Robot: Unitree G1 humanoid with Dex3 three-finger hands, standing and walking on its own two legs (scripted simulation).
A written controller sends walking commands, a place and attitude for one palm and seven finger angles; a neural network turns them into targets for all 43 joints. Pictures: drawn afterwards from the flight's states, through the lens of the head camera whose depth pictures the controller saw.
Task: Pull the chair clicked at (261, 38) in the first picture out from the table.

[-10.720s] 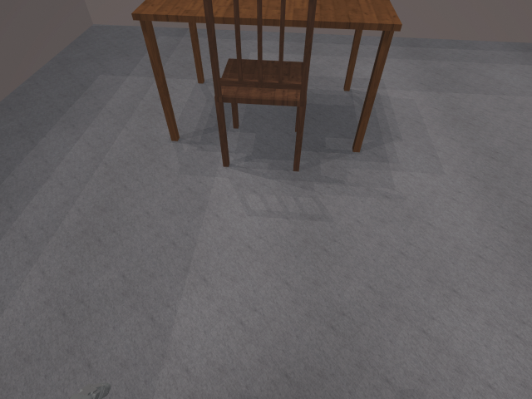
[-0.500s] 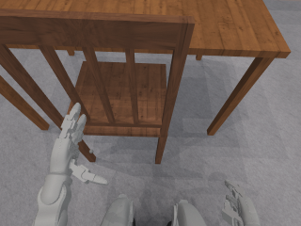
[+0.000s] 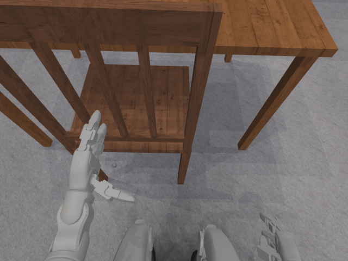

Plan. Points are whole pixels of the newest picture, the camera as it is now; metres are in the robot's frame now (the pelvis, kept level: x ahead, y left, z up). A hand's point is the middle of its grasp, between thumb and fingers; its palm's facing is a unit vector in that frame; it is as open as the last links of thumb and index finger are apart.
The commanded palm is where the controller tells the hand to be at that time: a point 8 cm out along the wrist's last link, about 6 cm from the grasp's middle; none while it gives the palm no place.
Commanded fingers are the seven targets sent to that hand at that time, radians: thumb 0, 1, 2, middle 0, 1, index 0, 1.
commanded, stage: aim the fingers beside a spindle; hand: left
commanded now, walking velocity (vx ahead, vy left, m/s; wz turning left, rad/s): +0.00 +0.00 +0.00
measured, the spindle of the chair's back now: (112, 101) +0.47 +0.16 +0.04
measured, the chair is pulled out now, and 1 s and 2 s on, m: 0.00 0.00 0.00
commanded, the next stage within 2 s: push the fingers through the gap in 0.54 s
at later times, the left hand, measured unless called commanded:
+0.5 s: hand (112, 166) +0.31 +0.14 +0.03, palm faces -0.01 -1.00 -0.04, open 16.9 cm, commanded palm +0.29 +0.20 +0.03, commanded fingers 0.00 -0.50 0.30 -0.06 -0.08 -0.06 -0.08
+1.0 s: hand (115, 150) +0.35 +0.14 +0.02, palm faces -0.02 -1.00 -0.04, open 16.9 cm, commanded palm +0.33 +0.20 +0.02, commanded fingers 0.00 -0.50 0.30 -0.06 -0.08 -0.06 -0.08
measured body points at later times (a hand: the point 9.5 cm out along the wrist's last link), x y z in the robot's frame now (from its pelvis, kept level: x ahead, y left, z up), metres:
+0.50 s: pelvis +0.00 +0.00 +0.00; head +0.11 +0.00 +0.44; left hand +0.30 +0.20 +0.03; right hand +0.17 -0.25 -0.10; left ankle +0.04 +0.11 -0.62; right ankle +0.02 -0.11 -0.62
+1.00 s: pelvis +0.00 +0.00 +0.00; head +0.11 +0.01 +0.43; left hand +0.34 +0.20 +0.03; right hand +0.15 -0.25 -0.11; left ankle +0.04 +0.11 -0.62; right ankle +0.02 -0.11 -0.62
